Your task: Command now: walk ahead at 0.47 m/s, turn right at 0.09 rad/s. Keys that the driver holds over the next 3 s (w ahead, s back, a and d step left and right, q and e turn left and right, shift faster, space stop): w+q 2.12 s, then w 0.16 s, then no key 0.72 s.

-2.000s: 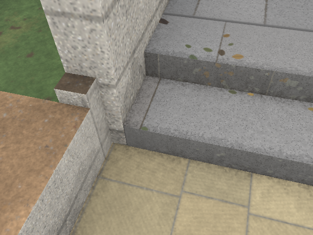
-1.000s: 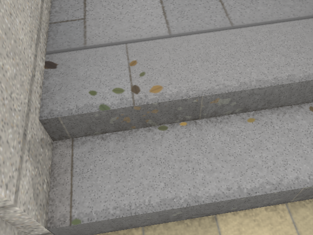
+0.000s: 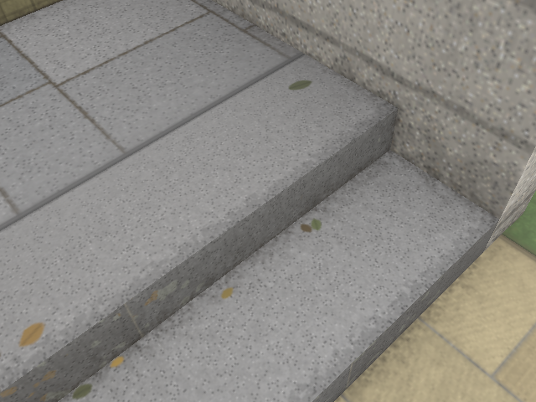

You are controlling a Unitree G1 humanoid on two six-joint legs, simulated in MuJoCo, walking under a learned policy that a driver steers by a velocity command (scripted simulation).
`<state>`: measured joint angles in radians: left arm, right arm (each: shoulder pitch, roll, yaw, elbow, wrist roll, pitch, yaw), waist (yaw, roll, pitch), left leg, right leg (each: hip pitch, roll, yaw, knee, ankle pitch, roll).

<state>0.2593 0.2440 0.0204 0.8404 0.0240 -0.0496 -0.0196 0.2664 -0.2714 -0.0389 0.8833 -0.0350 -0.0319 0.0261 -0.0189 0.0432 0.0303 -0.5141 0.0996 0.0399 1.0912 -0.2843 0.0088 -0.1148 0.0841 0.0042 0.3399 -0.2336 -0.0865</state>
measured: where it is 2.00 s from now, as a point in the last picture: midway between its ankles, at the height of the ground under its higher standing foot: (96, 116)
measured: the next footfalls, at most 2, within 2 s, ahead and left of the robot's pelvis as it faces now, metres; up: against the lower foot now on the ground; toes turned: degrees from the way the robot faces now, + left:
left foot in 0.38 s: +0.41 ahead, +0.12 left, +0.16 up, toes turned +10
right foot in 0.90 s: +0.89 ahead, +0.11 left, +0.32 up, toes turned +26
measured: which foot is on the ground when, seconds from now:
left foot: up 0.00-0.36, down 0.38-0.96, up 0.98-1.00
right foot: down 0.00-0.38, up 0.40-0.88, down 0.90-1.00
